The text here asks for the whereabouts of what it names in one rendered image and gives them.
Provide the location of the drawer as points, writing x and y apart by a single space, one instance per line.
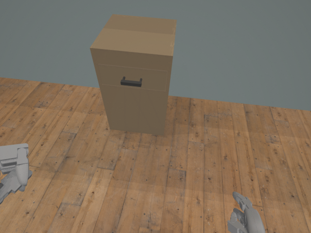
151 78

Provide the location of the left robot hand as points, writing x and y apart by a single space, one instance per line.
14 163

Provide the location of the right robot hand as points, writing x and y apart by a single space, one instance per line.
249 221

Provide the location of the cabinet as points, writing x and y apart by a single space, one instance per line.
142 42

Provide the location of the handle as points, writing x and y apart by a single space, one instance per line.
131 83

